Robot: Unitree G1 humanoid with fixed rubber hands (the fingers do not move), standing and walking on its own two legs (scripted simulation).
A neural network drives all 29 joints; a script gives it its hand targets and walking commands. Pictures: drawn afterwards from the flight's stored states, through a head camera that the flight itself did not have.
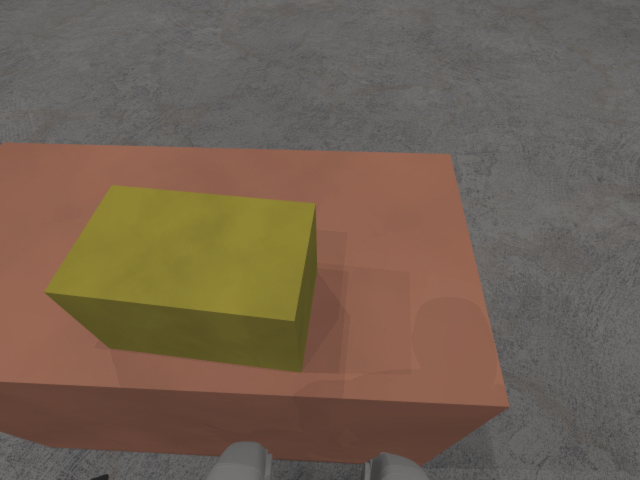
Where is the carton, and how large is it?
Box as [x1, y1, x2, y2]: [44, 185, 316, 372]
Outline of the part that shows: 44,291 102,342 111,348 301,372 316,275 315,203 111,185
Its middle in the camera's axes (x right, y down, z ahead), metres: -0.16 +0.06 +0.56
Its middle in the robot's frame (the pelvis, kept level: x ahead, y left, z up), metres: +0.37 +0.17 -0.01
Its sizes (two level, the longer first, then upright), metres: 0.296 0.176 0.173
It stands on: a pedestal, 0.63 m high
